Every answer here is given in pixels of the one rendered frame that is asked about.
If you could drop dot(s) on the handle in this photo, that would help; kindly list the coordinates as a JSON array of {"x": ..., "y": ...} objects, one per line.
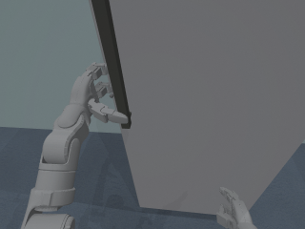
[{"x": 103, "y": 16}]

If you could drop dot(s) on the fridge door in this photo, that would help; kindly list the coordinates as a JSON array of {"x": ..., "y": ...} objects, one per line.
[{"x": 216, "y": 89}]

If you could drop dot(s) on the robot right hand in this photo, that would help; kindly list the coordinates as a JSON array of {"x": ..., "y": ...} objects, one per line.
[{"x": 229, "y": 217}]

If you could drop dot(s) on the robot left hand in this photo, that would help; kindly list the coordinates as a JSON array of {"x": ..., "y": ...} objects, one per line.
[{"x": 84, "y": 93}]

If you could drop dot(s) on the left robot forearm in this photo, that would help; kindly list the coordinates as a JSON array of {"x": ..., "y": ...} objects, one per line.
[{"x": 58, "y": 163}]

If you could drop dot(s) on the robot left upper arm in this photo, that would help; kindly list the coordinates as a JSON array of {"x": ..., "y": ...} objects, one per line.
[{"x": 50, "y": 221}]

